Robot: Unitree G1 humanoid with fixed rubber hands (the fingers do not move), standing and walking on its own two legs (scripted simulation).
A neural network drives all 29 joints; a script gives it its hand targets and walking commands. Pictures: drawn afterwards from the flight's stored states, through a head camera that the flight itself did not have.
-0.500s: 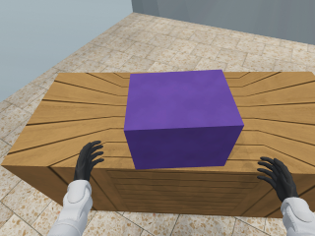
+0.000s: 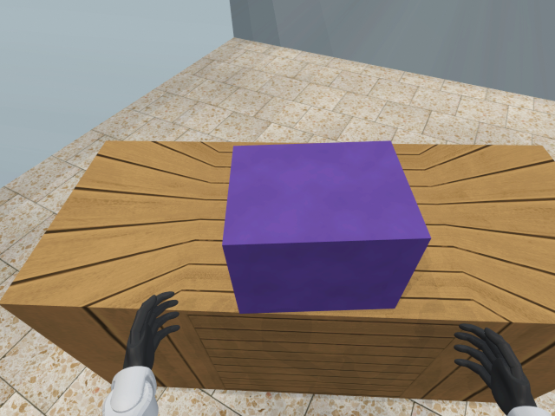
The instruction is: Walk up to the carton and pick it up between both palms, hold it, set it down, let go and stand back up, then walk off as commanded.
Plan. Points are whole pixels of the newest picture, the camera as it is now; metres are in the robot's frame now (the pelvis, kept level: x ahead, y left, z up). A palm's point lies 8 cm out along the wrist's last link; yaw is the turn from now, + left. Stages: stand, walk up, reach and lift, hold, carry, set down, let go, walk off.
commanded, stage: set down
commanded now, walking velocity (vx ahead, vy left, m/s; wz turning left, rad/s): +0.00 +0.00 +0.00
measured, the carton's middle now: (314, 227) +0.47 +0.00 -0.05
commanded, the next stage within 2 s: let go in 1.42 s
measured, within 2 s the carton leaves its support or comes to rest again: neither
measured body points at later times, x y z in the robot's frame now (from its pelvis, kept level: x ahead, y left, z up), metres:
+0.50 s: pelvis +0.01 +0.01 +0.00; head -0.01 +0.00 +0.45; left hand +0.20 +0.23 -0.03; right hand +0.21 -0.27 -0.04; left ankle -0.03 +0.15 -0.74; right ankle +0.03 -0.12 -0.74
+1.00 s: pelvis +0.01 +0.01 +0.00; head +0.00 +0.00 +0.45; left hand +0.19 +0.23 -0.05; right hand +0.20 -0.25 -0.06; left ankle -0.03 +0.15 -0.74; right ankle +0.03 -0.12 -0.74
